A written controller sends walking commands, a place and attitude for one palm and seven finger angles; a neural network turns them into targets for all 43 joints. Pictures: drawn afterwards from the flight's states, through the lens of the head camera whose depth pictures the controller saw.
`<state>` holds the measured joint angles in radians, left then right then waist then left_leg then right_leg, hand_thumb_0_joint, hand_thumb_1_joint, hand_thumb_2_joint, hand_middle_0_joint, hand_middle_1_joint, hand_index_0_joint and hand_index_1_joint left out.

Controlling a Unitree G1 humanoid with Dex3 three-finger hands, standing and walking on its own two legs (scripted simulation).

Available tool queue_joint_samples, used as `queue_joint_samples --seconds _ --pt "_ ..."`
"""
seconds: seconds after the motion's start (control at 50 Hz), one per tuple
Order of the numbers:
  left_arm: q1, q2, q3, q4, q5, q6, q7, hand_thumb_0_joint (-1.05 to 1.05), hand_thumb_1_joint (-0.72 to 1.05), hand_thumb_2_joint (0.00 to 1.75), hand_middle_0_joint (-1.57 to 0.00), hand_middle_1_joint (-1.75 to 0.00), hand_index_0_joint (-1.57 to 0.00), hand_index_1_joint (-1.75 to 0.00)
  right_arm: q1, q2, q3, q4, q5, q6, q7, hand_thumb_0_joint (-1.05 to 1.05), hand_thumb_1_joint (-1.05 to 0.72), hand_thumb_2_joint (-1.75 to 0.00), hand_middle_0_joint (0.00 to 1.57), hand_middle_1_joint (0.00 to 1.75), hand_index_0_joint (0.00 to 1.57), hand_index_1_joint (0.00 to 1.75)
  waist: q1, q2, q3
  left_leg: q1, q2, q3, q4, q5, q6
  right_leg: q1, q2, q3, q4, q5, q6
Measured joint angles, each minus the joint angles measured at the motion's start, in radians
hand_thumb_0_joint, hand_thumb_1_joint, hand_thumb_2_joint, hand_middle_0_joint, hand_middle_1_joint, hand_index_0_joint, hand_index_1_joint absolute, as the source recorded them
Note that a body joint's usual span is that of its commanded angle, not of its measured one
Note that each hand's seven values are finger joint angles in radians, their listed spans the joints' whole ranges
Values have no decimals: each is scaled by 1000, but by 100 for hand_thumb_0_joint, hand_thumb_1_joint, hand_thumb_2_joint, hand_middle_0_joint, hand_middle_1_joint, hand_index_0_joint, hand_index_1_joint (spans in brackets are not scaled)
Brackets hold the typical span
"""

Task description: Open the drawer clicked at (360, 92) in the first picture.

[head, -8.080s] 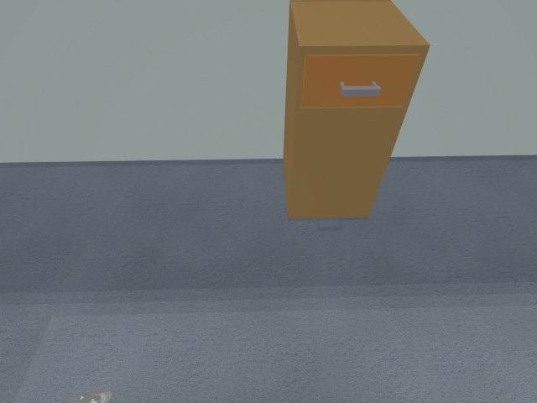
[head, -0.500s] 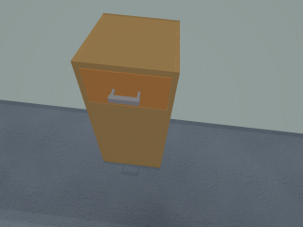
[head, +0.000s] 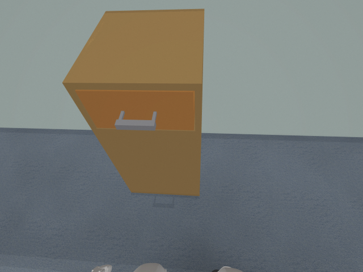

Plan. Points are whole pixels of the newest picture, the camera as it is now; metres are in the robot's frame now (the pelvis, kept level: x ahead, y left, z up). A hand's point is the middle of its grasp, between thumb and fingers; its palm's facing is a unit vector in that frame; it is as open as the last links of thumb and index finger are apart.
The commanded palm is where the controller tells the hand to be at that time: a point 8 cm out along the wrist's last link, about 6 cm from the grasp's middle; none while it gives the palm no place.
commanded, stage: come to a stop and stand still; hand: left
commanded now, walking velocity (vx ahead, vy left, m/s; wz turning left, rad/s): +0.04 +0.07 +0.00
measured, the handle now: (137, 119) +0.55 +0.17 -0.05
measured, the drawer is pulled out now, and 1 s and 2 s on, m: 0.00 0.00 0.00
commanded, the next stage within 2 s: look again from close up in 1.06 s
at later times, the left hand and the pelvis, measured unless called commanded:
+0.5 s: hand out of the picture -0.02 +0.18 -0.16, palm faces +0.00 -0.97 -0.22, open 7.4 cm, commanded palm none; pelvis -0.02 +0.01 +0.00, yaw -2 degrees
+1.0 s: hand out of the picture +0.02 +0.18 -0.17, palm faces -0.01 -0.97 -0.23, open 7.3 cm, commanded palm none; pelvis +0.01 +0.00 +0.00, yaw -2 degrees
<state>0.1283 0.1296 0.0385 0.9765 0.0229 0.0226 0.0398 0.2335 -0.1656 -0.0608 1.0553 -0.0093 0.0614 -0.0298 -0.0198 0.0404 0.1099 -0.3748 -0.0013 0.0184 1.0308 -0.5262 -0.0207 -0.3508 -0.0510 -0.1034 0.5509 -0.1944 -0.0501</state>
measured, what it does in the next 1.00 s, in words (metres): steps on the spot: left foot, then right foot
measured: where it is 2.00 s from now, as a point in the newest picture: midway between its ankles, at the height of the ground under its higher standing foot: outside the picture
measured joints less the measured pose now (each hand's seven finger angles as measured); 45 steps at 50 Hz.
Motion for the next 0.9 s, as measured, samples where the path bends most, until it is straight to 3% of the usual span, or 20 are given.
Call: queue_joint_samples --seconds 0.08,0.18,0.24,0.34,0.42,0.48,0.58,0.66,0.74,0.9 --pt "3 11 6 -3 8 4 -4 0 92 90 -20 -30 -20 -30 -11 -18 -1 -16 -3 -5 6 1 -91 -90 19 30 20 29 18 -17 -15 53 10 -5 -149 15 -6 -15 -10 4 -36 39 7" --pt "37 35 12 21 0 12 -11 1 91 90 -20 -30 -20 -30 2 -28 11 -31 -7 -41 9 1 -91 -90 19 30 20 29 27 -32 -62 201 21 -6 -510 161 12 -48 -4 7 -19 55 30" --pt "69 54 14 56 -7 28 -20 1 91 90 -20 -30 -20 -30 27 -5 26 -15 -20 -44 5 1 -91 -90 19 30 20 29 26 -65 -93 223 9 1 -534 192 12 -44 1 42 38 -55 48" --pt "143 58 10 94 2 21 -39 1 91 90 -20 -30 -20 -30 72 24 48 14 -23 -49 0 1 -91 -90 19 30 20 29 30 -64 -147 265 11 0 -629 230 13 1 23 66 194 -151 57" --pt "177 45 -2 118 -5 2 -43 1 91 90 -20 -30 -20 -30 75 30 51 22 -24 -62 -6 1 -92 -90 20 30 20 29 23 -58 -130 268 8 18 -639 231 2 93 19 54 61 -169 62" --pt "171 13 -16 144 -8 -25 -26 1 91 90 -20 -30 -20 -30 66 12 49 36 -9 -69 -6 1 -92 -90 20 30 21 30 17 -12 -93 231 38 19 -555 197 -10 138 49 40 -39 -102 24" --pt "178 -30 -45 130 -3 -69 -4 1 91 90 -20 -30 -20 -30 41 -8 50 3 -6 -55 10 1 -91 -90 19 30 20 29 4 33 -48 103 53 7 -348 99 27 132 83 24 -69 -97 -8" --pt "189 -36 -53 134 -7 -62 -2 1 91 90 -20 -30 -20 -30 54 -9 57 2 -7 -71 8 1 -92 -90 19 30 20 29 1 37 -59 155 41 19 -478 202 30 142 91 14 -35 -127 -7" --pt "187 -24 -50 142 -9 -45 1 2 92 90 -20 -30 -20 -30 65 6 69 27 -12 -70 -2 1 -92 -90 19 30 20 29 9 9 -89 189 30 27 -475 161 15 163 78 22 -5 -162 -3" --pt "175 2 -45 132 -12 -48 -2 2 93 90 -20 -30 -20 -30 70 12 82 48 -9 -75 -11 2 -92 -90 19 30 20 29 5 0 -104 226 24 36 -512 164 15 189 74 31 -23 -167 -1"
